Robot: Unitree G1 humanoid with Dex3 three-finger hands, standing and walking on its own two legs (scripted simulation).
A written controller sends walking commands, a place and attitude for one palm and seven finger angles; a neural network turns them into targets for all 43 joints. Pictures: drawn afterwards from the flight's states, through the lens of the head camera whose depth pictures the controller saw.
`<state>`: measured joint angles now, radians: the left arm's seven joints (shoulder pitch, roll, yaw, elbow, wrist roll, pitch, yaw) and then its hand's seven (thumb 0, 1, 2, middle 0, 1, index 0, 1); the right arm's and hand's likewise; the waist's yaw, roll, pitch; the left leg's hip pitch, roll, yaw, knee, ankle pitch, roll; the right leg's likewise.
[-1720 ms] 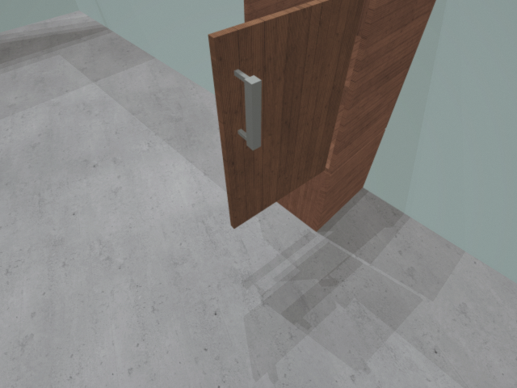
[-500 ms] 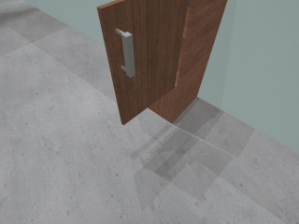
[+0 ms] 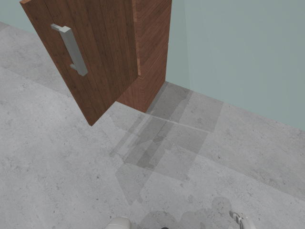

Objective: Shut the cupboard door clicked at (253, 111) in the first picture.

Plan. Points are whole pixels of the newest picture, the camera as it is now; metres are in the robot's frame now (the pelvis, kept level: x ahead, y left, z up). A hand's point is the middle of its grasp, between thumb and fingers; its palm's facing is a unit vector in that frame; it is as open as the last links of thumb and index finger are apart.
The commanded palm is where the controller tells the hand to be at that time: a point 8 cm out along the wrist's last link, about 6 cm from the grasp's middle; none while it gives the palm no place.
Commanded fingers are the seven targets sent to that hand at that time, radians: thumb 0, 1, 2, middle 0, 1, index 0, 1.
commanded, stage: walk around to get in front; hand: left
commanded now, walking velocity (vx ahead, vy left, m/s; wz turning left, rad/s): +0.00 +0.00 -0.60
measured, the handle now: (70, 51) +0.57 +0.33 +0.09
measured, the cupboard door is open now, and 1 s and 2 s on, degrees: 84 84 84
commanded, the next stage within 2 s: none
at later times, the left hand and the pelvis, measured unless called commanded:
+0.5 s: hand (100, 218) +0.14 +0.18 -0.17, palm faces -0.29 -0.91 -0.29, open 7.4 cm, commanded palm none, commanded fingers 0.00 0.90 0.90 -0.20 -0.30 -0.20 -0.30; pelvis -0.01 -0.01 -0.02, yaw -18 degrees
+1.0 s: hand (136, 198) +0.21 +0.08 -0.17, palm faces -0.58 -0.77 -0.27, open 7.4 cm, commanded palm none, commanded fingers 0.00 0.90 0.90 -0.20 -0.30 -0.20 -0.30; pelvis -0.01 -0.03 -0.02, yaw -37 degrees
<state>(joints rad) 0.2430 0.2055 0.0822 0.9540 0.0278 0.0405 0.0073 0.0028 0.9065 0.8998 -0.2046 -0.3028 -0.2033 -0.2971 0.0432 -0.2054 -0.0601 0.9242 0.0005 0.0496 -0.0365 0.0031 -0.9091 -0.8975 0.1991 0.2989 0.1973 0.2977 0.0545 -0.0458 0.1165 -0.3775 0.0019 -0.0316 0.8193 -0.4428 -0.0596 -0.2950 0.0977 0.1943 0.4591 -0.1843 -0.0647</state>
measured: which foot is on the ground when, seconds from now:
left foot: up 0.00-0.08, down 0.10-0.34, up 0.36-0.62, down 0.64-0.90, up 0.92-1.00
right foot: down 0.00-0.08, up 0.10-0.32, down 0.34-0.64, up 0.66-0.88, down 0.90-1.00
